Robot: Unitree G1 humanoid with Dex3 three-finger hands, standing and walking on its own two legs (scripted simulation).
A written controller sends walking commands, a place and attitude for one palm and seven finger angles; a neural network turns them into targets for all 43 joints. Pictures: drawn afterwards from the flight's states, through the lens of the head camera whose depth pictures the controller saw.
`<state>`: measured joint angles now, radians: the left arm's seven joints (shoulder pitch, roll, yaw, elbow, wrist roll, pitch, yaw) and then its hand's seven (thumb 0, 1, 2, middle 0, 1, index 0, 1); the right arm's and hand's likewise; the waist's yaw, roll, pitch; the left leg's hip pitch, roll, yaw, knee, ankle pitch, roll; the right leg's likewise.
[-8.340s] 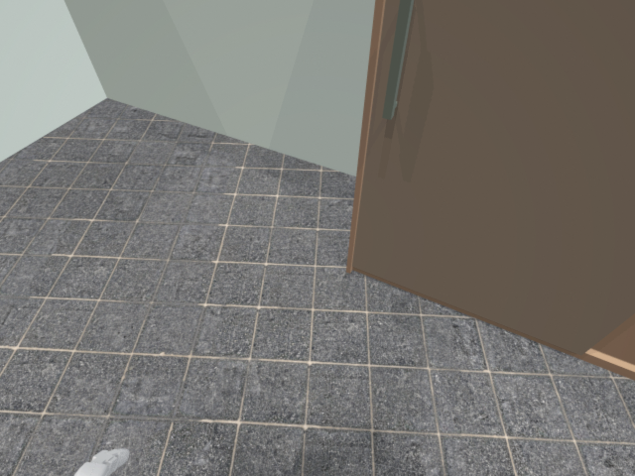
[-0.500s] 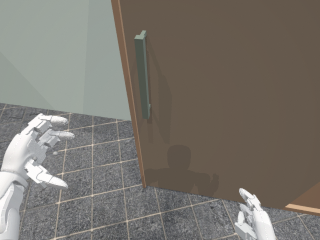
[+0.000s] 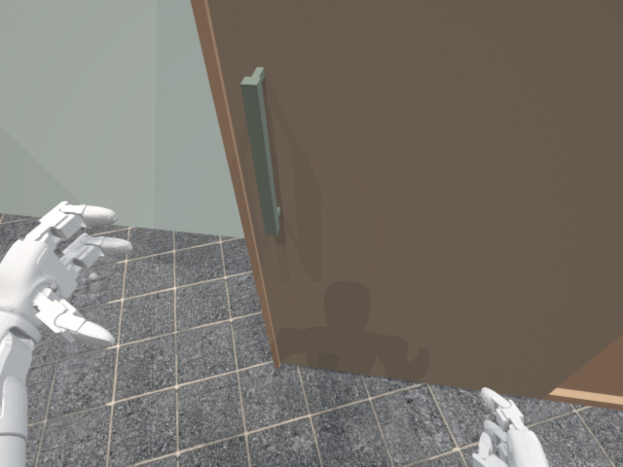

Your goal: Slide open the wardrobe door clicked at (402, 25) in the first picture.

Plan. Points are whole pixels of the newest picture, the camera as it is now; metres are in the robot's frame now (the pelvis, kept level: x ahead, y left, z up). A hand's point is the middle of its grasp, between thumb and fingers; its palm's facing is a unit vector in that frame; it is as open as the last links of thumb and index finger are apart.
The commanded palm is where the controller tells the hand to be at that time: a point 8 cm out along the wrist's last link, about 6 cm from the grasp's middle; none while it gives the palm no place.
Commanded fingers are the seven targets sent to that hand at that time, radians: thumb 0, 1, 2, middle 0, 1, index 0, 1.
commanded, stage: raise the hand with hooked fingers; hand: left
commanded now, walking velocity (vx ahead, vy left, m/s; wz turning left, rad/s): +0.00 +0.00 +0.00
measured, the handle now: (266, 161) +0.53 +0.12 +0.12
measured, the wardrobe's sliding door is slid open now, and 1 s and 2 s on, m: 0.00 0.00 0.00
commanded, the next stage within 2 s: move the hooked fingers beside the handle in 0.20 s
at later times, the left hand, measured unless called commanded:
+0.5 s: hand (101, 270) +0.28 +0.27 +0.14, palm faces +0.00 -1.00 -0.05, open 14.0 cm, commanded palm +0.26 +0.31 +0.14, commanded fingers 0.00 -0.50 0.30 -0.30 -1.20 -0.30 -1.20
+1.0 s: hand (148, 230) +0.35 +0.24 +0.14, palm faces -0.05 -1.00 -0.01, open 14.0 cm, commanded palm +0.33 +0.29 +0.14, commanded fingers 0.00 -0.50 0.30 -0.30 -1.20 -0.30 -1.20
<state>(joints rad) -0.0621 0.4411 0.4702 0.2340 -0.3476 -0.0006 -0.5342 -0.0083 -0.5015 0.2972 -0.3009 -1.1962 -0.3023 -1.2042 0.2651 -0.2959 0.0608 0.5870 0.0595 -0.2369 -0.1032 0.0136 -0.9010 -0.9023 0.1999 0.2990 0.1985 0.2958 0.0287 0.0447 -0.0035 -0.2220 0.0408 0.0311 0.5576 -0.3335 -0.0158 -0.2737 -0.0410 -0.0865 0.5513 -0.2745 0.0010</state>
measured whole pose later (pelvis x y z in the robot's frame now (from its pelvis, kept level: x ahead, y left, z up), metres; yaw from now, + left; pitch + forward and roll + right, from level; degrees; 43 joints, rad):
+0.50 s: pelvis -0.01 +0.00 +0.00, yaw +1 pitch -1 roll +0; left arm -0.18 0.43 0.42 0.35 -0.32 -0.01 -0.52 -0.01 -0.50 0.30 -0.30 -1.20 -0.30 -1.20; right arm 0.24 -0.28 0.08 0.60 0.06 -0.23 -0.13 0.01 -0.90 -0.90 0.20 0.30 0.20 0.30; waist 0.04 0.05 0.01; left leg -0.21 0.04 0.02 0.55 -0.31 -0.02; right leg -0.26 -0.05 -0.10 0.54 -0.26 0.00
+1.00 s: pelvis -0.01 +0.00 +0.00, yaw +0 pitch +2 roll +0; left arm -0.41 0.44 0.38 0.58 -0.27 -0.06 -0.47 -0.01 -0.50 0.30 -0.30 -1.20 -0.30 -1.20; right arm 0.29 -0.30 0.06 0.62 0.06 -0.19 -0.12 0.01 -0.90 -0.90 0.20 0.30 0.20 0.30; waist -0.01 0.03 -0.01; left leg -0.28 0.04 0.04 0.56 -0.31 -0.02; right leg -0.34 -0.04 -0.08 0.57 -0.26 0.00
